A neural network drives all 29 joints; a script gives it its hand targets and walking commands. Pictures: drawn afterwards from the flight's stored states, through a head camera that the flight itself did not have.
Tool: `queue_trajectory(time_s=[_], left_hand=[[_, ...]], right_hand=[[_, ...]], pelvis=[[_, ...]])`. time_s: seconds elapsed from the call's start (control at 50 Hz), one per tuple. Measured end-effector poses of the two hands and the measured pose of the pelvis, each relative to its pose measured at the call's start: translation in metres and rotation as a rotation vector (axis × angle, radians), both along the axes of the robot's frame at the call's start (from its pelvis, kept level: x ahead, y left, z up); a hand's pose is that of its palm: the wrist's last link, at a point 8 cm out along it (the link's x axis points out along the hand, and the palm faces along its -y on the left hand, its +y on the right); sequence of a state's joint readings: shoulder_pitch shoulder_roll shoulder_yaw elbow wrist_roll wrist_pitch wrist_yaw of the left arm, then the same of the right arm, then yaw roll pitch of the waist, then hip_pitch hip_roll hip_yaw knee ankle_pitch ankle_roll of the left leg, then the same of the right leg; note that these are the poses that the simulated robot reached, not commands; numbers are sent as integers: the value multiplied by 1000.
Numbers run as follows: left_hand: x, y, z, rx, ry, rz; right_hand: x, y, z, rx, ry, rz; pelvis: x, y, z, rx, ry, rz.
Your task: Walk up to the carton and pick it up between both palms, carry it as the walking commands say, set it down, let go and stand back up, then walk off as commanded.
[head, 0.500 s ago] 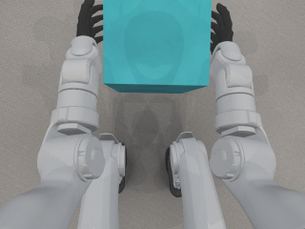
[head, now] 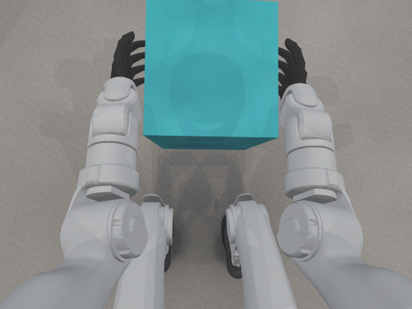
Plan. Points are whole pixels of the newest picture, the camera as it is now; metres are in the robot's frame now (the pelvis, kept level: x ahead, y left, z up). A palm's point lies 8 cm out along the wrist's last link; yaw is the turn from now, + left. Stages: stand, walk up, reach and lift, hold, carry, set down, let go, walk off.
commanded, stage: reach and lift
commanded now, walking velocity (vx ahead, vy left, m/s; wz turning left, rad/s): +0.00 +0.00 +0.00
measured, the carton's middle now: (207, 92) +0.51 -0.01 -0.13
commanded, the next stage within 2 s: none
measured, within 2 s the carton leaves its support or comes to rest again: neither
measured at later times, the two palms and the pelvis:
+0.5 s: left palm (106, 73) +0.49 +0.14 +0.01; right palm (311, 79) +0.48 -0.15 +0.01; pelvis +0.01 +0.00 +0.06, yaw +0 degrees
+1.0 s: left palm (83, 61) +0.46 +0.14 +0.08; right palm (342, 69) +0.46 -0.15 +0.09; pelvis +0.03 +0.00 +0.12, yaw +1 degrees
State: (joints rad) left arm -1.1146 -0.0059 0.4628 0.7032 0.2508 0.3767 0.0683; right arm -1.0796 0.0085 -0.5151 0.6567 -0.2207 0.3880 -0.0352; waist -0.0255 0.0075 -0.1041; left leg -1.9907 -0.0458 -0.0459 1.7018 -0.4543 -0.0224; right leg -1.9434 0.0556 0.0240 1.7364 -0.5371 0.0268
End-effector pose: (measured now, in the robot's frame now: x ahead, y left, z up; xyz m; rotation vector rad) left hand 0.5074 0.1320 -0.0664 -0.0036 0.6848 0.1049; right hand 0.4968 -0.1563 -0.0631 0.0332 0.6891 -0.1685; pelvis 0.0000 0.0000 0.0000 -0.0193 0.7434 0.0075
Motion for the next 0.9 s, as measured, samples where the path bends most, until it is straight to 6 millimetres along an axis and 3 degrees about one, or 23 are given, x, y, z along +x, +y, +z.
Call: queue_trajectory(time_s=[0.9], left_hand=[[-38, 5, 135, -7, -6, 14]], right_hand=[[-36, 5, 135, 10, -7, -2]], pelvis=[[30, 3, 110, -2, -143, 12]])
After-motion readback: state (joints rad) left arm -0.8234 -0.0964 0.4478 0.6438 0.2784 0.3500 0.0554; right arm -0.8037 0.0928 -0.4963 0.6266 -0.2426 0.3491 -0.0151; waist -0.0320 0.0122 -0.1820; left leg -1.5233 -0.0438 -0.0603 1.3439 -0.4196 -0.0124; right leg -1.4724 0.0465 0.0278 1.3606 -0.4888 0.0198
